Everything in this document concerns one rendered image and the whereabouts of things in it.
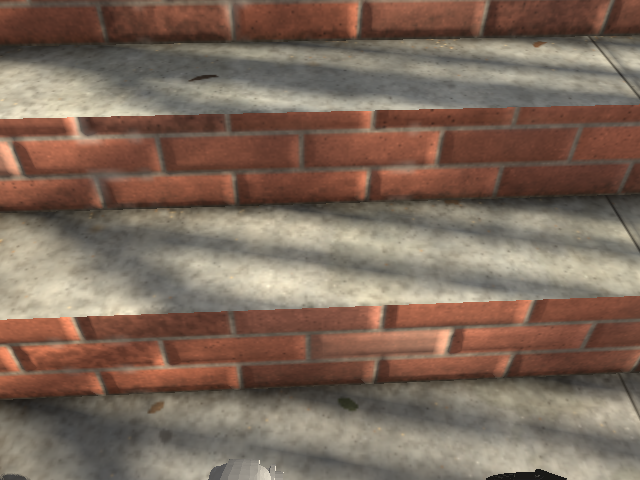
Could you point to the left robot thigh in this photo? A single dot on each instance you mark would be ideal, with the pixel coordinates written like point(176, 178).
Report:
point(246, 469)

